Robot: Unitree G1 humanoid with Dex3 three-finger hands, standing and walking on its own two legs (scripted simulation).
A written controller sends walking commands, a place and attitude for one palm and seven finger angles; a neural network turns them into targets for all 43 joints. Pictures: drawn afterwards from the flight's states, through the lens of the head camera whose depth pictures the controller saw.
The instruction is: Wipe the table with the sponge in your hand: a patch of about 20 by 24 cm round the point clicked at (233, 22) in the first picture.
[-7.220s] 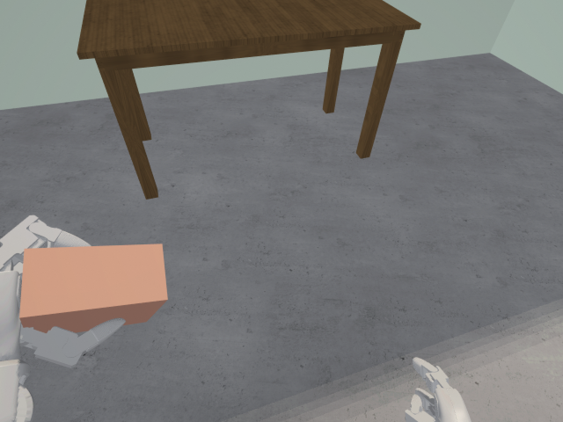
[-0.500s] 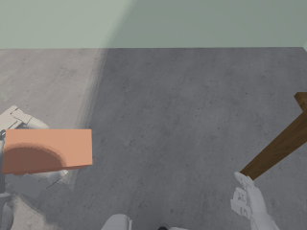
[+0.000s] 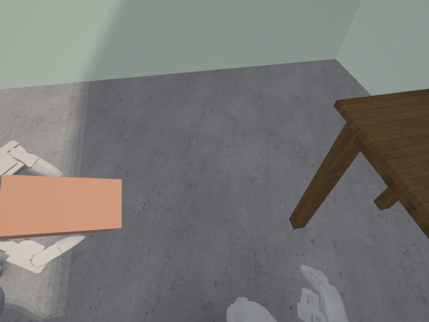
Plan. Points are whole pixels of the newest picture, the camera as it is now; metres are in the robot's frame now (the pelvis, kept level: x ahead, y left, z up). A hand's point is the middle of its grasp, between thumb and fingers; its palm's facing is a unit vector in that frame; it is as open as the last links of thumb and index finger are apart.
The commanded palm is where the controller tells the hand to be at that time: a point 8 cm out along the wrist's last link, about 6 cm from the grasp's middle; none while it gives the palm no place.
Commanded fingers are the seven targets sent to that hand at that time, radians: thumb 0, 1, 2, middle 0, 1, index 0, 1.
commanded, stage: turn to face it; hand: left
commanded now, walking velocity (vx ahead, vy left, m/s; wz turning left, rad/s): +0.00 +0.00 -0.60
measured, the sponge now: (77, 209) +0.22 +0.22 +0.16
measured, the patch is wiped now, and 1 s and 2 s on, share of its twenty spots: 0.00 0.00 0.00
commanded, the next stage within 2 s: none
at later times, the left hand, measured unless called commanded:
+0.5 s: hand (169, 210) +0.22 +0.09 +0.19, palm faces +0.03 -0.81 -0.58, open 10.5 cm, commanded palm +0.18 +0.16 +0.18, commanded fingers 0.00 0.10 1.30 -1.20 -1.60 -1.20 -1.60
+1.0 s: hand (291, 288) +0.15 -0.05 +0.18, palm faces -0.19 -0.81 -0.55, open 10.6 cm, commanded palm +0.13 +0.03 +0.18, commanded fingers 0.00 0.10 1.30 -1.20 -1.60 -1.20 -1.60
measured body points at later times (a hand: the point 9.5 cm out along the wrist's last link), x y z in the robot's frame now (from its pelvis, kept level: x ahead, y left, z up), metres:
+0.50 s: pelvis -0.06 -0.06 -0.01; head +0.01 -0.07 +0.44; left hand +0.21 +0.14 +0.22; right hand +0.02 -0.37 -0.09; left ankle -0.01 +0.06 -0.71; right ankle -0.03 -0.17 -0.73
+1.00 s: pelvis -0.17 -0.10 -0.01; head -0.14 -0.16 +0.43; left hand +0.15 -0.01 +0.21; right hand -0.14 -0.37 -0.12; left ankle -0.07 +0.04 -0.67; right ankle -0.19 -0.18 -0.73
